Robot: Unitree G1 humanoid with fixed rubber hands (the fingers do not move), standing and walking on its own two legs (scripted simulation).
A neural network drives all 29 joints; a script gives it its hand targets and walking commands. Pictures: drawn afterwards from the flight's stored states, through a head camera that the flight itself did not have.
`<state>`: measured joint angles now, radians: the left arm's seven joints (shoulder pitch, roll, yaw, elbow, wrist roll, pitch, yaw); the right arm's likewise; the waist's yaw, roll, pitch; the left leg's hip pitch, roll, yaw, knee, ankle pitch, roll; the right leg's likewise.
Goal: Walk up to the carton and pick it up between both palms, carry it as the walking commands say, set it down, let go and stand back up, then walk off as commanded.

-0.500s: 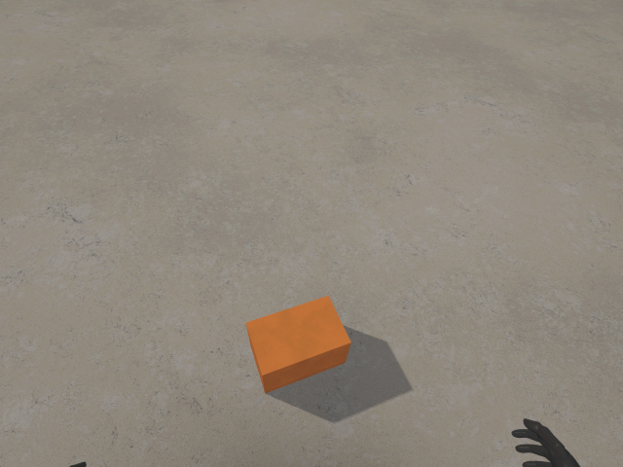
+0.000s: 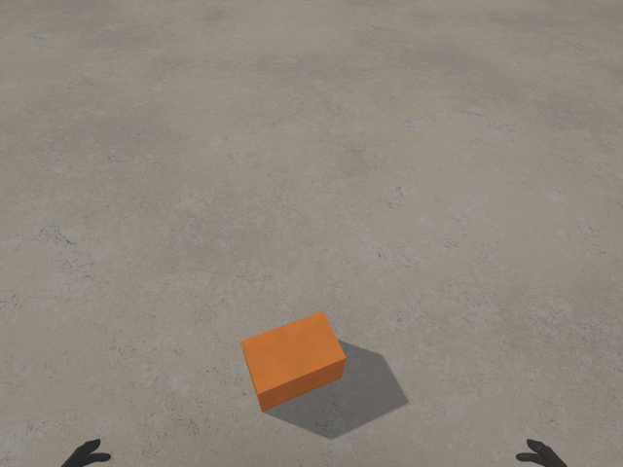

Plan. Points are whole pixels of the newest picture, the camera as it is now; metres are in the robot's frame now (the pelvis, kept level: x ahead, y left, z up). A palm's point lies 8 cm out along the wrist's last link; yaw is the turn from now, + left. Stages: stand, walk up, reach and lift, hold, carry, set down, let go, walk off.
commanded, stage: walk up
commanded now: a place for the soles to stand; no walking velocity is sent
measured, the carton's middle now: (293, 360) +0.55 +0.02 -0.70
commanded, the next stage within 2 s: none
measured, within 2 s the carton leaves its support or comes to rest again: neither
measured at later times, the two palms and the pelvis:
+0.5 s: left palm out of the picture +0.07 +0.24 -0.11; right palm (593, 387) +0.24 -0.43 -0.09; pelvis +0.09 -0.11 -0.02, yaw +11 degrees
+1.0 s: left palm (126, 459) +0.16 +0.24 -0.09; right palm (522, 315) +0.37 -0.39 -0.11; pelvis +0.15 -0.12 -0.03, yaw +19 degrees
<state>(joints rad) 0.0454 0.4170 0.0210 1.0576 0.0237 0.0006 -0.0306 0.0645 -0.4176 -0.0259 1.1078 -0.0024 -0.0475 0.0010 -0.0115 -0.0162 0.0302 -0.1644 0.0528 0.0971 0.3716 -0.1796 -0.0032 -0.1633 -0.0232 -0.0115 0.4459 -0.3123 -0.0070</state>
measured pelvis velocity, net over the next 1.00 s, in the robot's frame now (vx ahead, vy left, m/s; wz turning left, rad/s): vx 0.15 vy -0.12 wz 0.34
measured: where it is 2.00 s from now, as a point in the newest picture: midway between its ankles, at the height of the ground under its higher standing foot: outside the picture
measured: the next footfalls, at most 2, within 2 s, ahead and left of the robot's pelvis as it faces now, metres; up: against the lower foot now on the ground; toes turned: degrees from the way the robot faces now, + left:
right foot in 0.26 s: +0.20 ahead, -0.23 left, +0.00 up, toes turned +16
left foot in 0.56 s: +0.18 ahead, +0.01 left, +0.00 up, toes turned +17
